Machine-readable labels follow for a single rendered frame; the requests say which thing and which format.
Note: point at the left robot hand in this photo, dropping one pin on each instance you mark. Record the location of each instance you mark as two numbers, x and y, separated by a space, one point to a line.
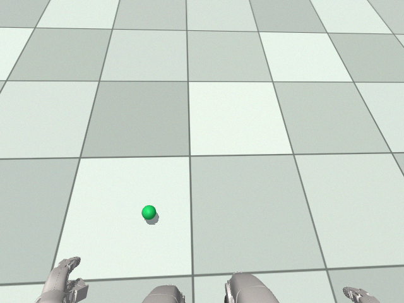
58 280

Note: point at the ball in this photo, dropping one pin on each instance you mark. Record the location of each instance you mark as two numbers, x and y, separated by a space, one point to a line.
148 212

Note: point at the right robot hand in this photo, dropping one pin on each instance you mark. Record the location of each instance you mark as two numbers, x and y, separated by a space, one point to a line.
359 295

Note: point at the left robot arm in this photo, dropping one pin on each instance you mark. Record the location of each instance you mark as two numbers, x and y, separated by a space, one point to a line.
52 296

